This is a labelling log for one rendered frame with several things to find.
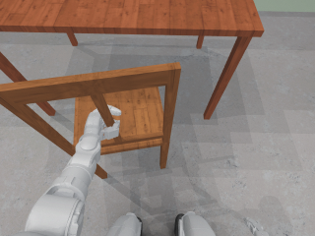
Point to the robot left forearm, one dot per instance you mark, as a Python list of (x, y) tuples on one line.
[(78, 173)]

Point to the chair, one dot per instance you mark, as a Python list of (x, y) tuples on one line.
[(134, 91)]

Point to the robot right shin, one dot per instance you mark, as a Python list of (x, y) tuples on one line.
[(189, 213)]

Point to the robot left hand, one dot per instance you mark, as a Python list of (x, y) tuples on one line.
[(96, 125)]

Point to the robot left thigh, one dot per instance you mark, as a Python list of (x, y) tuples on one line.
[(125, 225)]

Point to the robot left upper arm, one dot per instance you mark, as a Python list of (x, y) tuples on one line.
[(56, 215)]

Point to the robot right hand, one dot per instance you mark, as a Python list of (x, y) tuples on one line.
[(255, 227)]

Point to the table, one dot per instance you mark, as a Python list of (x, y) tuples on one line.
[(148, 17)]

